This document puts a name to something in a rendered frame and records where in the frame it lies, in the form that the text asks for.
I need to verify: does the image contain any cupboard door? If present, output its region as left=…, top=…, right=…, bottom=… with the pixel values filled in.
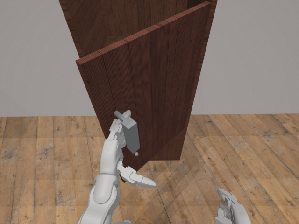
left=76, top=1, right=212, bottom=183

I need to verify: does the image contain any robot left forearm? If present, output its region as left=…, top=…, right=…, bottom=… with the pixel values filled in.
left=77, top=174, right=120, bottom=224

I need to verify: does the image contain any right robot hand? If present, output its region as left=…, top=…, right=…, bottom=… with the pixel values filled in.
left=215, top=188, right=252, bottom=224

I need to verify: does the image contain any handle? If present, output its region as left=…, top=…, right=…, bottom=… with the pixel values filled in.
left=114, top=110, right=140, bottom=153

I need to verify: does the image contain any left robot hand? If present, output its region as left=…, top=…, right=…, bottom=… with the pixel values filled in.
left=100, top=110, right=156, bottom=188

